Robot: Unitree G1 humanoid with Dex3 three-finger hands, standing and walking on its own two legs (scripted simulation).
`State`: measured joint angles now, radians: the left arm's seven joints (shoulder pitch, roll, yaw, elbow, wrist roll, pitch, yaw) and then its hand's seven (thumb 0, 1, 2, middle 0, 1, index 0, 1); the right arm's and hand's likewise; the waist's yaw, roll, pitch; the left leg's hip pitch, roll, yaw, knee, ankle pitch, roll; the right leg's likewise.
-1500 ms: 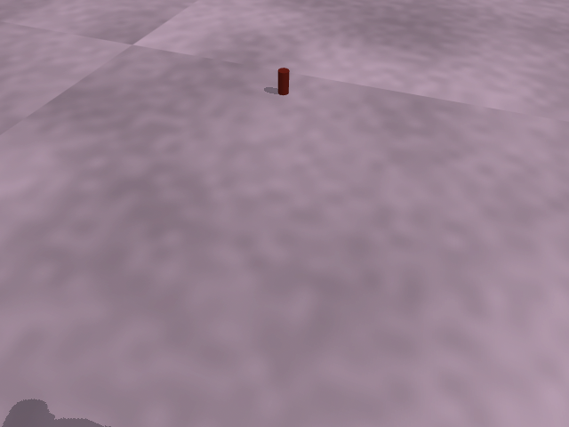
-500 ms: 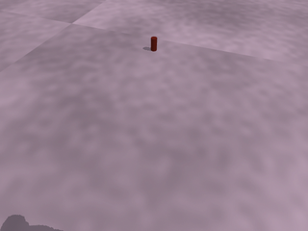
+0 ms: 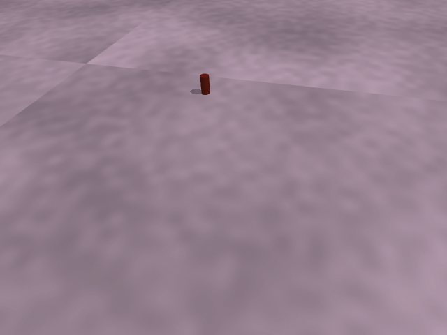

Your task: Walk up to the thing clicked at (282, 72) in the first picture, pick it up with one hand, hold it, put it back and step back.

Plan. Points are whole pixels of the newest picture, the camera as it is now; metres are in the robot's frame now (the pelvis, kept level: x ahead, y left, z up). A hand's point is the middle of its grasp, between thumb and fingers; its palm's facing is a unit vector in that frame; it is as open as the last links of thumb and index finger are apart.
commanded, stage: walk up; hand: left
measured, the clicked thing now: (205, 84) +2.17 +0.16 -0.68
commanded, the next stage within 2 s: none
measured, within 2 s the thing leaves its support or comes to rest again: neither
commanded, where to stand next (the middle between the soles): +1.83 -0.03 m, yaw -3 degrees
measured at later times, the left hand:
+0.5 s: hand (113, 254) +0.36 +0.28 -0.14, palm faces -0.08 -0.94 -0.32, open 7.4 cm
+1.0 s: hand (161, 155) +0.67 +0.20 -0.10, palm faces -0.02 -0.92 -0.40, open 7.4 cm
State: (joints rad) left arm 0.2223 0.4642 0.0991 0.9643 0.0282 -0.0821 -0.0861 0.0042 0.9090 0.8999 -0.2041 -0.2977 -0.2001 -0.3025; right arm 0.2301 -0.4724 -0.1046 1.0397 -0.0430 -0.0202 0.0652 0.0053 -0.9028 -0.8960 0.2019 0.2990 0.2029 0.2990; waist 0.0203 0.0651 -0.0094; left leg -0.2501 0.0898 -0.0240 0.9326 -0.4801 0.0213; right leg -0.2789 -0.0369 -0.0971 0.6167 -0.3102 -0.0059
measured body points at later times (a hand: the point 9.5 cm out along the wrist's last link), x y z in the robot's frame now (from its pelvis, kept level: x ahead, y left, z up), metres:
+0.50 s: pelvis +0.30 +0.01 +0.01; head +0.32 +0.03 +0.46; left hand +0.37 +0.33 -0.12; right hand +0.40 -0.31 -0.08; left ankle +0.35 +0.14 -0.72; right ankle +0.23 -0.12 -0.65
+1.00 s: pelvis +0.61 -0.07 +0.02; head +0.62 -0.10 +0.46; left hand +0.67 +0.25 -0.08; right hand +0.70 -0.39 -0.11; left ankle +0.68 +0.07 -0.66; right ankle +0.60 -0.18 -0.72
